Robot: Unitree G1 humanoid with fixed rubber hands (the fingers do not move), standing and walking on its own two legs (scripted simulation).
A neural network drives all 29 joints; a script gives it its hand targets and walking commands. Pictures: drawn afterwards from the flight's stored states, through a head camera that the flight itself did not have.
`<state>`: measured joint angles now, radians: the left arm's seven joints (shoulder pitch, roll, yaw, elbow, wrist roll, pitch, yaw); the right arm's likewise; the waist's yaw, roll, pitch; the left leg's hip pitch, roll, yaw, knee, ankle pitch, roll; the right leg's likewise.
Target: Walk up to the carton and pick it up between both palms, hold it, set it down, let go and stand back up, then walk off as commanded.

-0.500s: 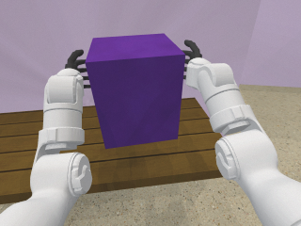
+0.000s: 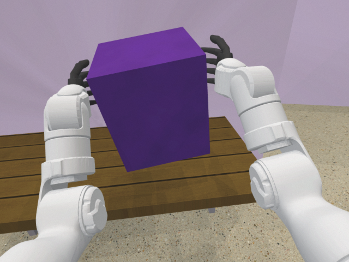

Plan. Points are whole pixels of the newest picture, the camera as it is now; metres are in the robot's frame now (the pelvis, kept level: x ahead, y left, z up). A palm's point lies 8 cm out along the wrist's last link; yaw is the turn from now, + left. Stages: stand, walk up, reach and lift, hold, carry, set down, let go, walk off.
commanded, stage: hold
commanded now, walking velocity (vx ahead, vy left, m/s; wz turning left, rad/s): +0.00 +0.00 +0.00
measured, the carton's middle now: (155, 99) +0.41 +0.02 +0.28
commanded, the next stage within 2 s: none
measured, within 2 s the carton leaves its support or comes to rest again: neither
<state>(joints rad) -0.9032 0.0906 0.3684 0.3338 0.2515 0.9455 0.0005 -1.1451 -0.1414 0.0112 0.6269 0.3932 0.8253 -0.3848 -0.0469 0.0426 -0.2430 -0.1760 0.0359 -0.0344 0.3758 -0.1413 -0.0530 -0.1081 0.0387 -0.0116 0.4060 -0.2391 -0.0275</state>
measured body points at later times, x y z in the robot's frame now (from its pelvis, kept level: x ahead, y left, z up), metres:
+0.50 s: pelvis +0.02 +0.00 +0.00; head -0.10 -0.01 +0.44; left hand +0.39 +0.16 +0.31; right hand +0.39 -0.13 +0.34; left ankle +0.04 +0.15 -0.74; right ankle -0.01 -0.09 -0.74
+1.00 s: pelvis +0.00 +0.00 +0.00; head -0.13 -0.01 +0.43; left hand +0.35 +0.17 +0.33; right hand +0.35 -0.13 +0.35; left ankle +0.04 +0.15 -0.74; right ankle -0.01 -0.09 -0.74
